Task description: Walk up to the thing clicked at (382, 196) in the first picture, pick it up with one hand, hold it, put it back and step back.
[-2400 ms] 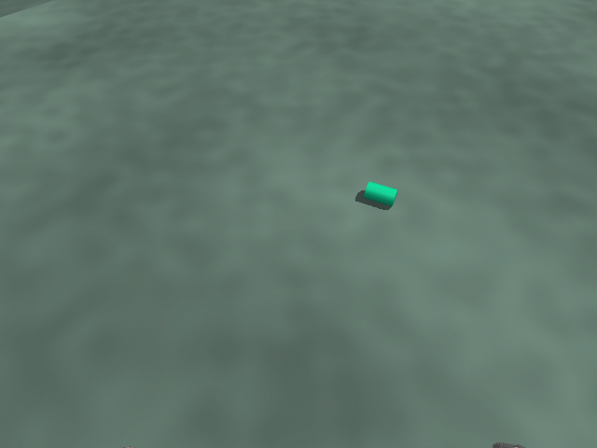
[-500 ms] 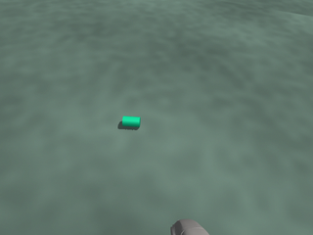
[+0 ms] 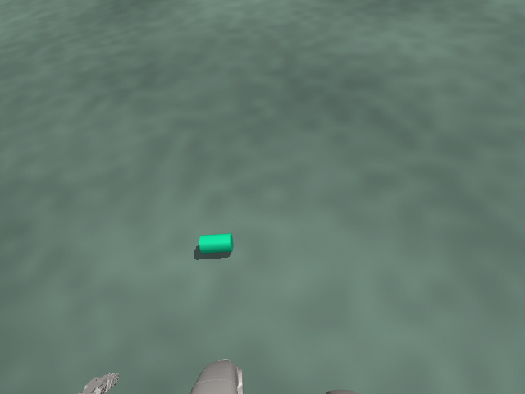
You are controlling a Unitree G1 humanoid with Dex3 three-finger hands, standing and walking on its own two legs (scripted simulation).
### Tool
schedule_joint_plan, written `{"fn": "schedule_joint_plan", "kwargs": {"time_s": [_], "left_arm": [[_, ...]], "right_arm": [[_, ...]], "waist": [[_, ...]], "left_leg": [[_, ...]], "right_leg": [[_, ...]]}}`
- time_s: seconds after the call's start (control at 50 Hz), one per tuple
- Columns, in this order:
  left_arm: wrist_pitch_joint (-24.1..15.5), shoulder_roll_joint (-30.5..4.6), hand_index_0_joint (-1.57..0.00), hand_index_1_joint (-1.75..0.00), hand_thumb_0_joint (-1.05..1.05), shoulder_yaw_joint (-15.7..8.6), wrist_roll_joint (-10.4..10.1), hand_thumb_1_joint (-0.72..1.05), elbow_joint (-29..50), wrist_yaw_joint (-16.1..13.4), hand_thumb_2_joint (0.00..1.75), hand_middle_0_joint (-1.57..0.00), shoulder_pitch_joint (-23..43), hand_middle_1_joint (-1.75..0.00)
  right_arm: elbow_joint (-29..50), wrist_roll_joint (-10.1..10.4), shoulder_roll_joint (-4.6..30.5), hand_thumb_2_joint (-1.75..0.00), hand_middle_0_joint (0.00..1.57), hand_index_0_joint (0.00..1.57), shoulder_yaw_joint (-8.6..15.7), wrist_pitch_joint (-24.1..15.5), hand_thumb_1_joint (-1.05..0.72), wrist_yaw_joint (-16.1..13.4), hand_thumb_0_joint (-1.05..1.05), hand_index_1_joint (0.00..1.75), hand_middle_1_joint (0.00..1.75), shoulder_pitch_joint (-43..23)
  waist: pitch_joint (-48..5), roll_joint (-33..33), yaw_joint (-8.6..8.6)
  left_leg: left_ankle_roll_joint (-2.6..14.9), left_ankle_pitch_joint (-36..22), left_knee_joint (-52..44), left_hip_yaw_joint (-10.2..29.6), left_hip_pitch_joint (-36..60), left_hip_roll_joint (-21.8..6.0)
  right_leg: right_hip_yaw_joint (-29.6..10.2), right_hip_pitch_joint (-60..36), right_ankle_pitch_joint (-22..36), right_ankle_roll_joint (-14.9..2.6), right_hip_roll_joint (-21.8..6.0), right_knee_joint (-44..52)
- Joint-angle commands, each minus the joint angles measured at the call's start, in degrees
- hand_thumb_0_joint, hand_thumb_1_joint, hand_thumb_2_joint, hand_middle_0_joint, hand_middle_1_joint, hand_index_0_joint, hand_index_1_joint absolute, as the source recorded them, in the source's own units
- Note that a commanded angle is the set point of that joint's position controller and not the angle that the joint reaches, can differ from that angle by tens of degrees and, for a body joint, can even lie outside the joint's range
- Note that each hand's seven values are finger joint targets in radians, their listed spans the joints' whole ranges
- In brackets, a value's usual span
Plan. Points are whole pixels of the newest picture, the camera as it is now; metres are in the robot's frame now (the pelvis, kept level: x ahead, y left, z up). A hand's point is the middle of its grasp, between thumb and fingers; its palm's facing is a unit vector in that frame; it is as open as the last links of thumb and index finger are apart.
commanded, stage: walk up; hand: left
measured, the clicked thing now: (216, 243) +0.78 +0.30 -0.73
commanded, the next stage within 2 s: none
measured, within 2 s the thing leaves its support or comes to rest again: neither
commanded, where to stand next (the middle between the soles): +0.40 +0.04 m, yaw +2 degrees
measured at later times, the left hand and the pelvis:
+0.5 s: hand (122, 332) +0.24 +0.31 -0.14, palm faces -0.05 -0.93 -0.35, open 7.4 cm; pelvis +0.19 +0.04 +0.00, yaw +0 degrees
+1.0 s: hand (144, 273) +0.37 +0.31 -0.16, palm faces +0.02 -0.91 -0.42, open 7.4 cm; pelvis +0.29 +0.03 -0.03, yaw +2 degrees
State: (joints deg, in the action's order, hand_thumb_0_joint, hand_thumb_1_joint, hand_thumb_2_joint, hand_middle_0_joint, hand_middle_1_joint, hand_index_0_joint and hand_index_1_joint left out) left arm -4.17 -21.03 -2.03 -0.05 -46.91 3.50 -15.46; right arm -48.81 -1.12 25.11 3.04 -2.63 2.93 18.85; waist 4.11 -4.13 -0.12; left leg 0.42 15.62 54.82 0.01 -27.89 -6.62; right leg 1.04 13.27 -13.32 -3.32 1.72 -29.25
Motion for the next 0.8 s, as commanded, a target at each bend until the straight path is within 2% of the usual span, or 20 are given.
{"fn": "schedule_joint_plan", "kwargs": {"time_s": [0.0, 0.12, 0.18, 0.2, 0.22, 0.24, 0.28, 0.32, 0.34, 0.42, 0.48, 0.54, 0.56, 0.58, 0.6, 0.62, 0.64, 0.66, 0.7, 0.78], "left_arm": [[-1.76, -17.25, -0.2, -0.3, 0.0, -6.17, 0.45, 0.9, 4.13, -1.18, 0.9, -0.2, -2.89, -0.3], [-1.62, -17.79, -0.2, -0.3, 0.0, -5.54, 0.31, 0.9, 4.27, -1.16, 0.9, -0.2, -3.88, -0.3], [-1.33, -16.25, -0.2, -0.3, 0.0, -4.2, 0.37, 0.9, 4.61, -1.52, 0.9, -0.2, -3.38, -0.3], [-1.29, -13.08, -0.2, -0.3, 0.0, -3.18, 0.04, 0.9, 5.08, -1.57, 0.9, -0.2, -5.03, -0.3], [-0.97, -10.82, -0.2, -0.3, 0.0, -2.73, -0.88, 0.9, 4.61, -1.77, 0.9, -0.2, -7.67, -0.3], [-0.49, -16.15, -0.2, -0.3, 0.0, -3.89, -0.03, 0.9, 2.99, -2.79, 0.9, -0.2, -6.3, -0.3], [-0.25, -15.93, -0.2, -0.3, 0.0, -3.68, -0.29, 0.9, 1.52, -2.6, 0.9, -0.2, -6.85, -0.3], [0.08, -15.48, -0.2, -0.3, 0.0, -3.7, -0.25, 0.9, 0.1, -2.0, 0.9, -0.2, -7.78, -0.3], [0.35, -14.47, -0.2, -0.3, 0.0, -3.66, -0.19, 0.9, -0.19, -1.59, 0.9, -0.2, -8.83, -0.3], [0.63, -13.31, -0.2, -0.3, 0.0, -3.89, 0.68, 0.9, 1.19, -0.37, 0.9, -0.2, -4.89, -0.3], [0.1, -13.39, -0.2, -0.3, 0.0, -4.32, 0.69, 0.9, 1.22, -0.16, 0.9, -0.2, -2.76, -0.3], [-0.81, -13.38, -0.2, -0.3, 0.0, -4.9, 0.79, 0.9, -0.38, -0.57, 0.9, -0.2, -4.97, -0.3], [-1.24, -14.12, -0.2, -0.3, 0.0, -5.34, 0.93, 0.9, -1.25, -0.92, 0.9, -0.2, -6.58, -0.3], [-1.67, -15.25, -0.2, -0.3, 0.0, -5.85, 1.03, 0.9, -1.99, -1.56, 0.9, -0.2, -9.97, -0.3], [-2.21, -18.13, -0.2, -0.3, 0.0, -6.21, 1.63, 0.9, -1.85, -2.86, 0.9, -0.2, -10.08, -0.3], [-2.5, -22.33, -0.2, -0.3, 0.0, -6.37, 1.19, 0.9, 0.12, -3.36, 0.9, -0.2, -9.49, -0.3], [-1.93, -22.81, -0.2, -0.3, 0.0, -6.04, 0.44, 0.9, 0.44, -3.35, 0.9, -0.2, -7.98, -0.3], [-1.76, -20.85, -0.2, -0.3, 0.0, -5.61, 0.04, 0.9, 0.7, -3.66, 0.9, -0.2, -6.78, -0.3], [-1.49, -18.34, -0.2, -0.3, 0.0, -4.53, -0.14, 0.9, 1.14, -4.38, 0.9, -0.2, -2.38, -0.3], [-1.07, -16.37, -0.2, -0.3, 0.0, -3.51, 0.98, 0.9, 1.52, -4.75, 0.9, -0.2, 0.86, -0.3]], "right_arm": [[3.78, -0.8, 9.97, -0.9, 0.2, 0.2, 3.43, -1.46, -0.9, 0.23, 0.0, 0.3, 0.3, -0.73], [4.96, -0.44, 8.5, -0.9, 0.2, 0.2, 3.53, -2.97, -0.9, 0.44, 0.0, 0.3, 0.3, -4.68], [2.51, -0.43, 10.01, -0.9, 0.2, 0.2, 4.42, -3.71, -0.9, -0.23, 0.0, 0.3, 0.3, 3.15], [1.49, -0.95, 13.82, -0.9, 0.2, 0.2, 5.75, -4.05, -0.9, -0.78, 0.0, 0.3, 0.3, 9.32], [2.91, -1.14, 18.5, -0.9, 0.2, 0.2, 6.99, -4.33, -0.9, -1.11, 0.0, 0.3, 0.3, 11.25], [3.29, 0.75, 18.38, -0.9, 0.2, 0.2, 7.1, -3.86, -0.9, -1.04, 0.0, 0.3, 0.3, 10.0], [4.84, 1.35, 14.9, -0.9, 0.2, 0.2, 5.42, -3.46, -0.9, -1.51, 0.0, 0.3, 0.3, 5.23], [5.04, 1.55, 12.96, -0.9, 0.2, 0.2, 4.48, -3.51, -0.9, -1.75, 0.0, 0.3, 0.3, 2.39], [5.28, 1.37, 13.05, -0.9, 0.2, 0.2, 4.34, -3.5, -0.9, -1.71, 0.0, 0.3, 0.3, 1.47], [6.48, 0.87, 14.35, -0.9, 0.2, 0.2, 4.56, -3.28, -0.9, -1.38, 0.0, 0.3, 0.3, 1.32], [7.03, 0.75, 14.71, -0.9, 0.2, 0.2, 4.53, -2.95, -0.9, -0.89, 0.0, 0.3, 0.3, 0.07], [7.88, 1.05, 14.35, -0.9, 0.2, 0.2, 4.26, -1.94, -0.9, -0.39, 0.0, 0.3, 0.3, -2.3], [8.09, 0.96, 12.77, -0.9, 0.2, 0.2, 3.62, -1.55, -0.9, -0.25, 0.0, 0.3, 0.3, -2.19], [8.26, 0.86, 10.2, -0.9, 0.2, 0.2, 2.74, -1.31, -0.9, -0.36, 0.0, 0.3, 0.3, -1.2], [7.81, 1.37, 4.52, -0.9, 0.2, 0.2, 0.68, -1.06, -0.9, -1.1, 0.0, 0.3, 0.3, 0.73], [7.99, 1.29, 4.13, -0.9, 0.2, 0.2, 0.34, -0.46, -0.9, -1.7, 0.0, 0.3, 0.3, 1.96], [6.63, 0.87, 9.85, -0.9, 0.2, 0.2, 2.24, 0.27, -0.9, -2.6, 0.0, 0.3, 0.3, 0.01], [5.61, 1.38, 10.61, -0.9, 0.2, 0.2, 2.54, 0.48, -0.9, -2.81, 0.0, 0.3, 0.3, 0.13], [3.21, 1.88, 9.58, -0.9, 0.2, 0.2, 2.57, 0.76, -0.9, -2.89, 0.0, 0.3, 0.3, 3.05], [0.8, 1.12, 7.8, -0.9, 0.2, 0.2, 2.5, 1.77, -0.9, -2.22, 0.0, 0.3, 0.3, 2.15]], "waist": [[1.04, 10.73, -2.62], [0.67, 10.63, -2.56], [-4.03, 4.96, 2.67], [-8.42, -5.31, 5.5], [-9.53, -12.45, 5.6], [-8.5, -4.62, 5.12], [-3.32, -0.1, 2.08], [-0.99, -2.49, 0.78], [-1.01, -4.15, 0.21], [0.3, -6.36, 1.34], [0.77, -6.19, 1.26], [-0.81, -4.09, -1.15], [-1.91, -0.92, -2.07], [-4.04, 3.62, -3.9], [-4.51, 16.39, -4.49], [-3.94, 19.57, -3.69], [-1.94, 13.58, -3.87], [-1.6, 10.61, -3.27], [-2.75, 12.19, -0.86], [-4.19, 14.84, -0.22]], "left_leg": [[-1.13, -1.25, -9.74, -0.11, -4.29, -1.06], [0.57, -4.95, -20.31, -2.14, 5.3, 1.52], [2.7, -4.72, -26.59, -3.28, 23.01, 4.87], [5.6, 2.29, -31.92, 6.07, 32.21, -1.64], [12.2, 7.75, -38.42, 32.05, 40.24, -16.28], [16.22, 7.16, -38.49, 35.73, 36.17, -19.64], [13.83, -1.46, -38.44, 22.97, 27.91, -15.06], [11.66, -8.2, -38.19, 12.13, 21.07, -10.96], [11.95, -8.76, -38.17, 9.59, 19.53, -9.79], [14.04, -3.6, -39.41, 7.6, 16.51, -9.35], [12.64, 2.2, -38.77, 5.93, 12.29, -7.34], [10.91, 3.33, -31.9, 4.36, 7.77, -6.35], [9.51, 3.24, -26.95, 2.59, 5.58, -4.22], [7.63, 3.18, -19.22, 1.1, 2.67, -2.3], [3.93, 2.22, -3.83, -3.59, -2.22, 3.0], [1.09, 16.1, 4.45, -1.94, -8.44, 8.36], [1.23, 18.35, 9.25, 3.18, -6.53, 5.85], [1.31, 17.24, 10.96, 5.6, -6.89, 5.39], [1.23, 12.83, 7.61, 5.64, -3.7, 3.85], [0.14, 8.05, -4.55, 1.22, 4.48, 3.71]], "right_leg": [[-14.7, -0.35, -11.11, -10.15, -14.4, 15.84], [-12.1, 0.7, 0.29, -8.9, -15.18, 10.84], [-6.91, 5.32, 12.61, -5.24, -11.68, -3.67], [-2.02, 10.39, 11.76, -2.66, -6.57, -19.84], [1.09, 25.54, -10.03, 1.05, 2.2, -31.91], [-4.48, 25.92, -17.29, 0.29, -1.2, -37.82], [-7.58, 23.71, -12.1, 0.56, -3.75, -38.67], [-5.65, 19.93, -8.73, 1.01, -6.25, -33.51], [-3.86, 17.82, -7.87, 1.59, -6.44, -30.53], [-0.49, 15.97, -5.82, 3.03, -7.66, -19.68], [1.16, 10.66, -0.84, 2.96, -6.37, -11.36], [3.38, 0.24, 3.13, 2.73, -3.77, -4.85], [4.32, -5.0, 3.22, 2.69, -1.98, -2.9], [2.06, -11.54, 0.21, 1.58, -2.07, -0.92], [-13.38, -13.38, 0.13, -1.17, -13.01, 7.38], [-34.0, -11.91, 2.41, -8.5, -26.3, 13.89], [-35.05, -7.02, 7.31, -13.76, -27.97, 11.15], [-28.52, -7.34, 14.32, -13.83, -25.5, 9.47], [-16.2, -5.27, 18.36, -9.68, -19.58, 6.75], [-6.75, 1.35, 24.46, -8.34, -16.49, 3.72]]}}
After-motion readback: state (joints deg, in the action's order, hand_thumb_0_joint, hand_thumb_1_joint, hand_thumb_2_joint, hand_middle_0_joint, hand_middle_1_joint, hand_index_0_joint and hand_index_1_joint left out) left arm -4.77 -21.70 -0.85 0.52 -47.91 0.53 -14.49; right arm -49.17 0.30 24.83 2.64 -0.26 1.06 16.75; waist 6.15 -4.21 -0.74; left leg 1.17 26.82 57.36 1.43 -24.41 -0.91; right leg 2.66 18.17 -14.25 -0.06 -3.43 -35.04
